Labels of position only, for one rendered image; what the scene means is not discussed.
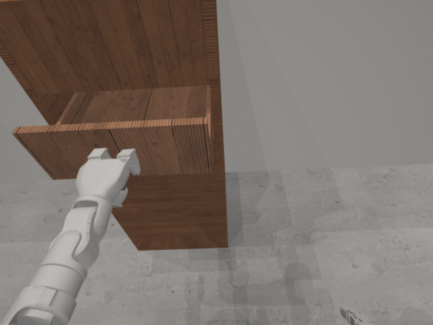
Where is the robot left hand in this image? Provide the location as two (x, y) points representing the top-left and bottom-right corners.
(76, 148), (141, 208)

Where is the drawer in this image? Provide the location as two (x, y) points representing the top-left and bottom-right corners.
(12, 85), (213, 179)

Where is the cabinet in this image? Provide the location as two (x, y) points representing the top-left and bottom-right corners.
(0, 0), (228, 251)

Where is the robot right hand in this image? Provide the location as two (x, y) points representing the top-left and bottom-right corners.
(340, 306), (374, 325)

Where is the left robot forearm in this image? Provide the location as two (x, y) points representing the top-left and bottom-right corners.
(0, 195), (112, 325)

